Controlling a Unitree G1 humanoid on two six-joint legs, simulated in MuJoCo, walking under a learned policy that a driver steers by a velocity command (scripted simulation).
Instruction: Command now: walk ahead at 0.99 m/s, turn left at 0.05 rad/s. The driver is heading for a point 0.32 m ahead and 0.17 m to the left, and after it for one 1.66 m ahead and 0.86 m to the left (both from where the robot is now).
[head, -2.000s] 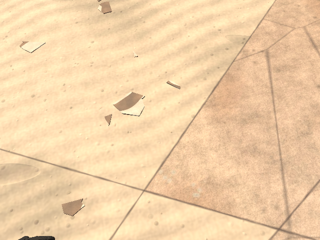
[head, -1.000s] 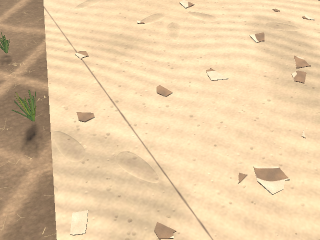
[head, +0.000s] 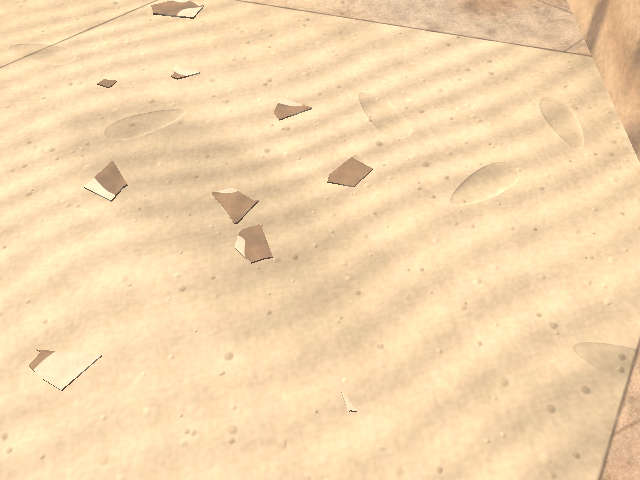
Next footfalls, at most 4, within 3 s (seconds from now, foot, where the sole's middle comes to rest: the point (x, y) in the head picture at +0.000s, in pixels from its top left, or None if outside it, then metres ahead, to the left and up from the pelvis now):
0.22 left None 0.41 0.11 -0.77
0.62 right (321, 313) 0.87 0.04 -0.77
1.08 left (165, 246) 1.07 0.45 -0.77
1.48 right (93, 156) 1.41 0.73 -0.77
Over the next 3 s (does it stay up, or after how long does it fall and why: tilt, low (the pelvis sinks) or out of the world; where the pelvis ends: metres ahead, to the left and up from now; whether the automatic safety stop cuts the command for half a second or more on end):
stays up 1.64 0.74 0.00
